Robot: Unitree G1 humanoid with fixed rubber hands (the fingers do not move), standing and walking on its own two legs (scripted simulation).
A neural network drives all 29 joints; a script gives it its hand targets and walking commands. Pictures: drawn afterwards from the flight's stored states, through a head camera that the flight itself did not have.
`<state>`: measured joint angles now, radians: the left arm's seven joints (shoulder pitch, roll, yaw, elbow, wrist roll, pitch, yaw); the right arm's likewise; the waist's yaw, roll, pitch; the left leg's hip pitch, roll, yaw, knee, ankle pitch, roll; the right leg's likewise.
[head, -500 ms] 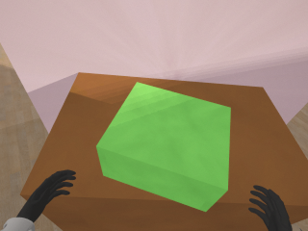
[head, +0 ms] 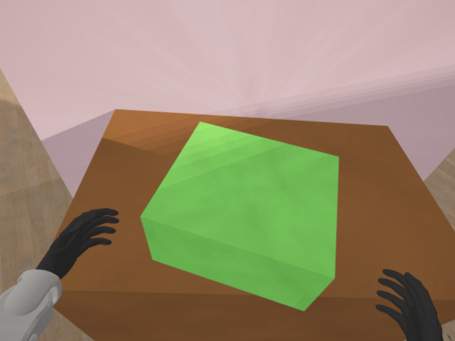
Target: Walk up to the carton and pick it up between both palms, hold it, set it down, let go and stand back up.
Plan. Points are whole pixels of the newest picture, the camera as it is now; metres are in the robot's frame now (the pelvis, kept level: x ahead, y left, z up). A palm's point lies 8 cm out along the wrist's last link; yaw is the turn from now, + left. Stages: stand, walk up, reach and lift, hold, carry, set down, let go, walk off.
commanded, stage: reach and lift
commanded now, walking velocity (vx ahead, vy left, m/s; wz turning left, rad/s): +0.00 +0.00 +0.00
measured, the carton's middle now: (247, 207) +0.39 -0.01 +0.00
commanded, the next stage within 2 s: none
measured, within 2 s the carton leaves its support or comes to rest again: neither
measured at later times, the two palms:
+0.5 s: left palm (92, 200) +0.32 +0.26 +0.09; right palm (414, 284) +0.22 -0.24 +0.09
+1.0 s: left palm (120, 154) +0.40 +0.23 +0.12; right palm (409, 243) +0.28 -0.26 +0.09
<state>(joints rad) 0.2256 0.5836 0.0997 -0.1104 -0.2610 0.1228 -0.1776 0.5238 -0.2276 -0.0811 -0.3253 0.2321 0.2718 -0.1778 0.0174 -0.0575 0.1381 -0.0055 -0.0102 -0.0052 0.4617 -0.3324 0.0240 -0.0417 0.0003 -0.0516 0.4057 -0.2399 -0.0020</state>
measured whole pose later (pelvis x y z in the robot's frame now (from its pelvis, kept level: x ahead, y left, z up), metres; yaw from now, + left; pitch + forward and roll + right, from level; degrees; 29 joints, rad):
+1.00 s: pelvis +0.00 +0.00 +0.00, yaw +0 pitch -3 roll -1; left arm -0.50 0.56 0.10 0.41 -0.26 0.31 -0.18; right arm -0.17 -0.23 -0.11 0.03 0.27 0.35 -0.18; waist -0.12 -0.04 0.13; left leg -0.09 -0.01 -0.01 0.46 -0.32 0.03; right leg -0.13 0.00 -0.05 0.41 -0.23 0.00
